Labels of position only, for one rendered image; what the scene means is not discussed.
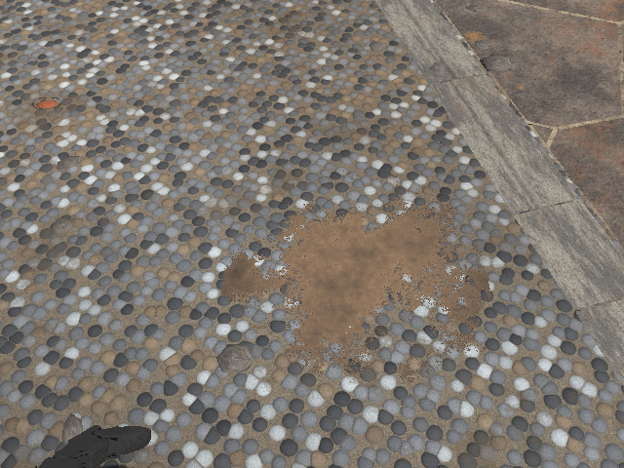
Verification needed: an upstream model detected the left robot hand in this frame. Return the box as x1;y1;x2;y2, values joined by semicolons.
35;425;151;468

